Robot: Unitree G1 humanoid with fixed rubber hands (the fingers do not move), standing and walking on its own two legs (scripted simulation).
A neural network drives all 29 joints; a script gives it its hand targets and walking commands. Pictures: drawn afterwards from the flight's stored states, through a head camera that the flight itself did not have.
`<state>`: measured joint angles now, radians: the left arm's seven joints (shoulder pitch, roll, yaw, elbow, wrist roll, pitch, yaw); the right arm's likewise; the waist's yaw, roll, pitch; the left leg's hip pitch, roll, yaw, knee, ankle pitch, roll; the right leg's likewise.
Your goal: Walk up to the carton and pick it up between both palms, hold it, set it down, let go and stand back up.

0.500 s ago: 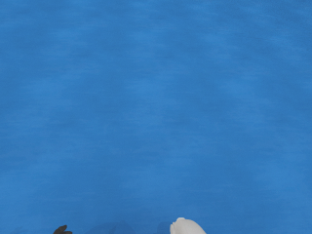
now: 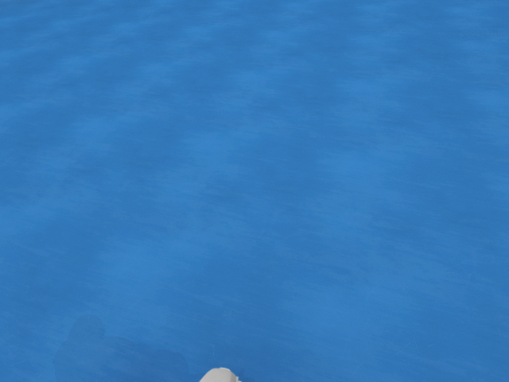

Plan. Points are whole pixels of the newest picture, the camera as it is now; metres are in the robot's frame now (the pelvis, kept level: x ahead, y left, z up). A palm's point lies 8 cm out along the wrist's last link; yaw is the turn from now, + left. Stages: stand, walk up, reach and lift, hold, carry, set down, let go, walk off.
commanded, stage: walk up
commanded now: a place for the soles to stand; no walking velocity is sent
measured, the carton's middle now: out of the picture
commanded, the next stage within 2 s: none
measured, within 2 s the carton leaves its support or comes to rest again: neither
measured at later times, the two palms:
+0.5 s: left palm out of the picture -0.09 +0.42 -0.13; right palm out of the picture +0.16 -0.09 -0.10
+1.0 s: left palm out of the picture -0.21 +0.37 -0.09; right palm (215, 331) +0.26 +0.10 -0.14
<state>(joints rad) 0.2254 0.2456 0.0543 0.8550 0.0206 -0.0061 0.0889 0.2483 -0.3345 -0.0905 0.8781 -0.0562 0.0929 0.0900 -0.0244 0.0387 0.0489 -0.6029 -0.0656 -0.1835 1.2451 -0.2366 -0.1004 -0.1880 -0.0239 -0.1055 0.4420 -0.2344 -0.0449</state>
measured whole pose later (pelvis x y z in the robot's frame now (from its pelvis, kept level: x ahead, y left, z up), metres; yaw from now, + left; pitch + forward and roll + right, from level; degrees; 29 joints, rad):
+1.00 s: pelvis +0.00 +0.20 +0.00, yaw +58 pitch -2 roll +2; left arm 0.37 0.22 0.02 0.82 0.03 -0.05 0.08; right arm 0.27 -0.35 -0.05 0.88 -0.06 0.08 0.13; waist 0.00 0.06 0.04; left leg -0.59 0.05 -0.15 1.09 -0.15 -0.10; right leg -0.11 -0.10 -0.25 0.42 -0.27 -0.01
